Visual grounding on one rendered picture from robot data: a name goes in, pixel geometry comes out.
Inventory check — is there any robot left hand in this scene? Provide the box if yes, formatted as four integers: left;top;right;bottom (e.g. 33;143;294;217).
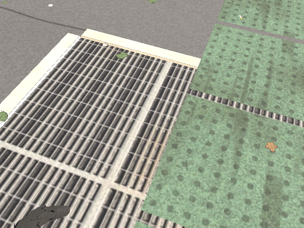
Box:
13;204;70;228

